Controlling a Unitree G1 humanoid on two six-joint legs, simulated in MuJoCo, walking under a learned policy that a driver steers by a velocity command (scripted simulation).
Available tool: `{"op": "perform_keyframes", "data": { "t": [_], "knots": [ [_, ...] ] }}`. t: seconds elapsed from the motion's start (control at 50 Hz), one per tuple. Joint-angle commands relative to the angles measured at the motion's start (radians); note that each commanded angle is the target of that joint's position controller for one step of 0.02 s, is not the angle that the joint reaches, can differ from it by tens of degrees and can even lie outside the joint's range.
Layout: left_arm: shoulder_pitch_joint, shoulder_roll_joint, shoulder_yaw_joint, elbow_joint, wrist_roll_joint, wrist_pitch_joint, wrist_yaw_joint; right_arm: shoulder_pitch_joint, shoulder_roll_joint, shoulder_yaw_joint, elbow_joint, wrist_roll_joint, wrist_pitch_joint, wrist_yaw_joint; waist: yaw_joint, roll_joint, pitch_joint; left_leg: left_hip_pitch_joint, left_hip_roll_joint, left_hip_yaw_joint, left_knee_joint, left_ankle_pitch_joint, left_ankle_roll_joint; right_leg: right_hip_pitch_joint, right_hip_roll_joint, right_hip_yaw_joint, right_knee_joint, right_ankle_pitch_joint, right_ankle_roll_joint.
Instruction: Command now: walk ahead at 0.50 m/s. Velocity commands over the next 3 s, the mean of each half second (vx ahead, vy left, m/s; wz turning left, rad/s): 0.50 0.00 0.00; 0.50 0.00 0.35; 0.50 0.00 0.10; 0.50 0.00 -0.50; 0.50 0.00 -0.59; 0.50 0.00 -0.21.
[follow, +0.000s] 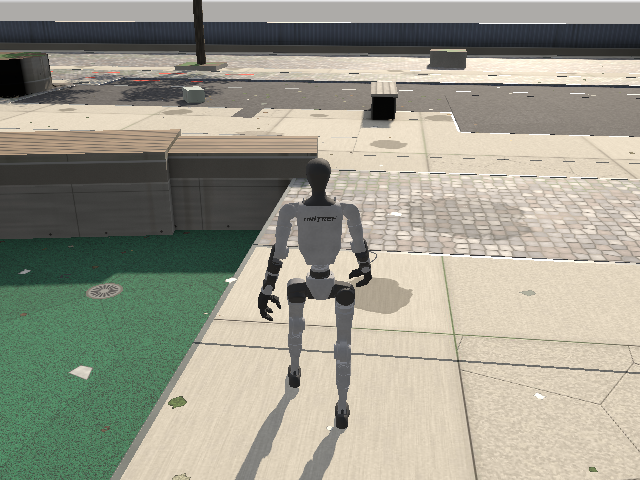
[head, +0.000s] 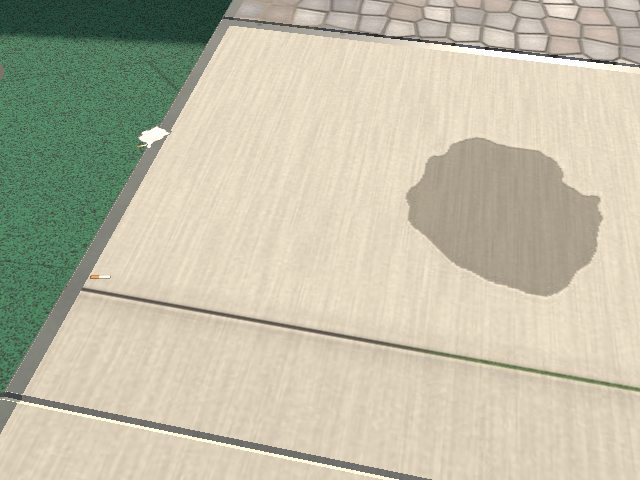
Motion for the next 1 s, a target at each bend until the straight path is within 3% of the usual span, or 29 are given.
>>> {"op": "perform_keyframes", "data": {
  "t": [0.02,0.04,0.06,0.08,0.1,0.12,0.14,0.16,0.18,0.22,0.26,0.32,0.4,0.48,0.54,0.56,0.58,0.6,0.62,0.64,0.66,0.68,0.7,0.74,0.78,0.82,0.92,1.0],
  "knots": [
    [0.005,0.178,0.039,-0.027,-0.003,0.01,0.007,-0.023,-0.116,-0.028,-0.068,0.004,-0.025,0.012,-0.069,-0.115,0.038,0.07,-0.034,0.025,-0.045,-0.098,0.042,0.012,-0.311,0.127,0.071,0.529,-0.142],
    [-0.017,0.168,0.035,-0.035,-0.002,0.016,0.006,0.108,-0.15,-0.049,-0.029,0.001,-0.027,0.009,-0.139,-0.108,-0.041,0.249,-0.07,0.056,-0.064,-0.095,0.067,-0.012,-0.266,0.087,0.227,0.692,-0.119],
    [-0.019,0.133,0.02,-0.052,0.008,0.017,0.006,0.301,-0.215,-0.075,0.024,-0.006,-0.027,0.001,-0.21,-0.067,-0.181,0.545,-0.002,-0.019,-0.028,-0.084,0.116,-0.154,-0.21,0.041,0.479,0.633,-0.086],
    [0.092,0.021,-0.014,-0.069,0.016,-0.002,-0.005,0.44,-0.323,-0.102,0.055,-0.022,-0.02,-0.003,-0.186,0.167,-0.338,0.959,0.259,-0.462,-0.072,-0.218,0.273,-0.57,-0.048,-0.014,0.888,0.243,-0.006],
    [0.075,0.037,-0.015,-0.058,0.004,-0.029,-0.01,0.452,-0.254,-0.079,0.06,-0.017,-0.017,0.001,-0.194,0.224,-0.399,1.017,0.32,-0.743,-0.234,-0.313,0.31,-0.734,0.006,0.128,1.056,-0.252,-0.008],
    [-0.015,0.131,0.01,-0.082,-0.025,-0.046,-0.014,0.368,-0.193,-0.058,0.047,-0.01,-0.02,0.001,-0.185,0.161,-0.257,0.908,0.285,-0.61,-0.242,-0.344,0.252,-0.829,-0.061,0.162,1.13,-0.21,-0.032],
    [-0.085,0.14,0.011,-0.102,-0.032,-0.053,-0.011,0.275,-0.157,-0.046,0.021,-0.012,-0.019,-0.001,-0.16,0.094,-0.16,0.76,0.249,-0.466,-0.258,-0.282,0.218,-0.829,-0.119,0.13,1.105,-0.115,-0.044],
    [-0.12,0.133,0.016,-0.105,-0.019,-0.049,-0.004,0.207,-0.125,-0.036,0.011,-0.02,-0.02,0.003,-0.13,0.034,-0.085,0.611,0.209,-0.362,-0.296,-0.203,0.202,-0.788,-0.158,0.111,1.036,-0.037,-0.042],
    [-0.111,0.121,0.023,-0.102,-0.009,-0.036,0.001,0.174,-0.099,-0.027,0.01,-0.029,-0.023,0.006,-0.094,0.047,-0.052,0.513,0.172,-0.289,-0.329,-0.154,0.185,-0.723,-0.19,0.117,0.974,0.015,-0.04],
    [-0.076,0.075,0.02,-0.092,-0.004,-0.009,0.002,0.181,-0.093,-0.026,0.025,-0.029,-0.026,0.009,-0.065,0.059,-0.031,0.427,0.142,-0.217,-0.38,-0.098,0.191,-0.655,-0.203,0.107,0.918,0.056,-0.03],
    [-0.11,0.069,0.022,-0.108,0.002,0.002,0.005,0.217,-0.126,-0.033,0.043,-0.027,-0.03,-0.001,-0.06,0.038,-0.003,0.415,0.14,-0.171,-0.409,-0.023,0.205,-0.697,-0.208,0.099,0.845,0.119,-0.011],
    [-0.221,0.067,0.024,-0.147,0.011,0.001,0.003,0.264,-0.141,-0.036,0.062,-0.024,-0.023,-0.019,-0.081,0.021,0.024,0.453,0.13,-0.118,-0.424,0.036,0.196,-0.769,-0.205,0.093,0.666,0.271,0.013],
    [-0.363,0.043,0.012,-0.184,0.004,-0.008,-0.012,0.323,-0.15,-0.035,0.082,-0.013,-0.017,-0.03,-0.124,0.028,0.056,0.467,0.098,-0.048,-0.44,0.0,0.166,-0.712,-0.16,0.047,0.432,0.43,0.015],
    [-0.463,0.049,0.004,-0.223,-0.004,-0.015,-0.033,0.392,-0.157,-0.041,0.119,-0.006,0.0,-0.034,-0.151,0.026,0.093,0.6,0.149,-0.051,-0.399,0.007,0.164,-0.743,-0.142,0.049,0.33,0.393,-0.004],
    [-0.46,0.079,0.012,-0.241,-0.005,-0.026,-0.047,0.393,-0.168,-0.05,0.129,0.0,0.016,-0.04,-0.119,0.037,0.083,0.672,0.187,-0.083,-0.319,0.116,0.146,-0.688,-0.123,0.055,0.281,0.285,-0.036],
    [-0.41,0.1,0.022,-0.232,-0.005,-0.031,-0.046,0.374,-0.179,-0.054,0.124,0.0,0.02,-0.04,-0.087,0.053,0.052,0.671,0.183,-0.088,-0.263,0.237,0.137,-0.599,-0.098,0.038,0.272,0.247,-0.047],
    [-0.297,0.132,0.041,-0.201,-0.003,-0.034,-0.042,0.347,-0.179,-0.053,0.115,0.001,0.025,-0.04,-0.022,0.056,-0.013,0.645,0.149,-0.069,-0.139,0.38,0.119,-0.433,-0.065,0.011,0.251,0.245,-0.065],
    [-0.11,0.189,0.067,-0.15,0.004,-0.036,-0.033,0.334,-0.15,-0.04,0.1,-0.006,0.027,-0.038,0.054,0.035,-0.141,0.518,0.088,-0.036,0.078,0.347,0.087,-0.144,-0.1,0.044,0.291,0.274,-0.1],
    [0.045,0.287,0.091,-0.123,0.026,-0.034,-0.023,0.418,-0.059,-0.013,0.075,-0.018,0.017,-0.033,0.05,-0.145,-0.318,0.155,-0.04,0.027,0.468,-0.019,0.022,0.276,-0.362,0.384,0.296,0.214,-0.212],
    [0.074,0.254,0.079,-0.111,0.017,-0.028,-0.026,0.464,-0.013,0.003,0.09,-0.001,-0.003,-0.029,0.039,-0.319,-0.439,-0.049,-0.139,-0.069,0.708,-0.597,0.001,0.397,-0.493,0.744,0.13,0.072,-0.293],
    [0.013,0.178,0.055,-0.121,0.011,-0.029,-0.024,0.385,-0.127,-0.029,0.078,0.027,-0.016,-0.028,0.045,-0.224,-0.31,-0.139,-0.076,-0.144,0.802,-0.573,0.015,0.288,-0.456,0.655,0.096,-0.006,-0.241],
    [-0.07,0.138,0.042,-0.138,0.011,-0.03,-0.02,0.306,-0.146,-0.035,0.052,0.036,-0.019,-0.031,0.024,-0.177,-0.184,-0.167,-0.023,-0.11,0.798,-0.486,0.027,0.141,-0.428,0.504,0.075,0.017,-0.197],
    [-0.143,0.106,0.032,-0.143,0.017,-0.034,-0.022,0.268,-0.134,-0.038,0.046,0.027,-0.014,-0.038,-0.008,-0.111,-0.102,-0.125,0.018,-0.097,0.743,-0.402,0.028,-0.015,-0.391,0.395,0.03,0.07,-0.175],
    [-0.208,0.066,0.023,-0.137,0.031,-0.042,-0.025,0.299,-0.095,-0.048,0.055,0.016,0.016,-0.041,-0.069,-0.14,-0.038,-0.014,0.065,-0.106,0.665,-0.316,0.033,-0.185,-0.335,0.24,-0.039,0.138,-0.145],
    [-0.208,0.075,0.028,-0.123,0.031,-0.047,-0.021,0.308,-0.057,-0.047,0.05,0.019,0.041,-0.04,-0.091,-0.128,-0.005,-0.006,0.075,-0.101,0.633,-0.28,0.03,-0.239,-0.324,0.147,-0.081,0.202,-0.151],
    [-0.195,0.101,0.037,-0.113,0.034,-0.049,-0.01,0.263,-0.062,-0.053,0.024,0.012,0.054,-0.041,-0.095,-0.1,0.022,-0.067,0.076,-0.111,0.581,-0.199,0.021,-0.235,-0.324,0.08,-0.101,0.265,-0.157],
    [-0.16,0.131,0.044,-0.104,0.033,-0.038,0.014,0.131,-0.052,-0.048,-0.027,0.001,0.045,-0.015,-0.067,-0.077,0.056,-0.101,0.055,-0.063,0.314,0.027,0.006,-0.181,-0.296,-0.073,-0.114,0.346,-0.133],
    [-0.079,0.155,0.053,-0.087,0.019,-0.019,0.022,-0.013,-0.035,-0.031,-0.091,-0.001,0.044,0.011,-0.013,-0.052,0.104,-0.138,0.04,0.008,0.172,0.029,0.021,-0.058,-0.329,-0.134,-0.091,0.387,-0.127]
  ]
}}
